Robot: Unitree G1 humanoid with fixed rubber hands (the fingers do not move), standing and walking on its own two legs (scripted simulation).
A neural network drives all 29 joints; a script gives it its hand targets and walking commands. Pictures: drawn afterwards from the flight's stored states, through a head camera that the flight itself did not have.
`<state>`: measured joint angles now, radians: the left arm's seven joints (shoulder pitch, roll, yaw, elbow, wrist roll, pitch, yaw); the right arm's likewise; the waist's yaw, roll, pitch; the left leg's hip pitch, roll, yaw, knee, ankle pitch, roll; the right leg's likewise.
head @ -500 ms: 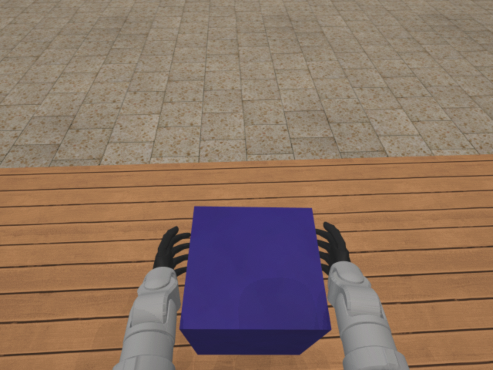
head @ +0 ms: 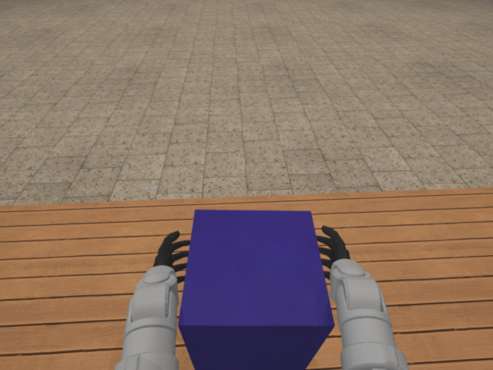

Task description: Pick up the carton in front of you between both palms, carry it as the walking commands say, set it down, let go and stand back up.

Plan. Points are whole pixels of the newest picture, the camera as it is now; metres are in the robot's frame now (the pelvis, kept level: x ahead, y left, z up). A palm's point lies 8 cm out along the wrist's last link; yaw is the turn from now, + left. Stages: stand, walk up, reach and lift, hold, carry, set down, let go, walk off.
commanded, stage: reach and lift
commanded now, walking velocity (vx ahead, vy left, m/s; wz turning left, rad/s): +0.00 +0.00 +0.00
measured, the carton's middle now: (251, 294) +0.30 +0.00 -0.04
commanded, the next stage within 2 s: hold in 0.78 s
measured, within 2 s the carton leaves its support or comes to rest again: neither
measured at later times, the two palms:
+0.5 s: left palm (164, 264) +0.31 +0.15 +0.04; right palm (338, 258) +0.31 -0.15 +0.04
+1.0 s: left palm (162, 263) +0.30 +0.15 +0.06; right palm (344, 257) +0.30 -0.15 +0.06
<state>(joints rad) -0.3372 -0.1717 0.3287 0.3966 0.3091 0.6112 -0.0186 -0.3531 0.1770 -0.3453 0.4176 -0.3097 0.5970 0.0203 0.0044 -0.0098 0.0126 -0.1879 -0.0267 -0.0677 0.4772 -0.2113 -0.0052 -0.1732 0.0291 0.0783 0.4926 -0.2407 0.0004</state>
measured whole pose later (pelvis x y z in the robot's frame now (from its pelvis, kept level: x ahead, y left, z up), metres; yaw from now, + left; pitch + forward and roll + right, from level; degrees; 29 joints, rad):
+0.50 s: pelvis +0.02 +0.00 +0.01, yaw +0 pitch -5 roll +0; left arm -0.28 -0.16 0.25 0.30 0.29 0.66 -0.01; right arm -0.29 0.16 -0.27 0.32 -0.29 0.65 0.02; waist 0.00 -0.01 0.02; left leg -0.10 -0.03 -0.07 0.38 -0.19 0.00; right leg -0.08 0.02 0.08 0.39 -0.22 0.00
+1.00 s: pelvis +0.02 +0.00 +0.01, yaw +0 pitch -8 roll +0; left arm -0.24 -0.15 0.20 0.20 0.26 0.76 -0.01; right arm -0.26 0.15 -0.22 0.22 -0.26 0.75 0.01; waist 0.00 -0.01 0.02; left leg -0.03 -0.02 -0.07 0.34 -0.17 0.00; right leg -0.02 0.02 0.08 0.35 -0.20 0.00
